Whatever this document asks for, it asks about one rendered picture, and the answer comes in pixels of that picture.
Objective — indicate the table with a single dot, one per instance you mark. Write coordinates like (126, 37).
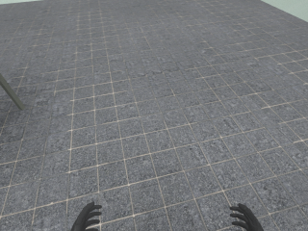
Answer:
(7, 88)

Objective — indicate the robot right hand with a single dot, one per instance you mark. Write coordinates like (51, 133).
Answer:
(250, 223)

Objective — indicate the robot left hand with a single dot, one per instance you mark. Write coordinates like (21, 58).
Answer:
(82, 222)

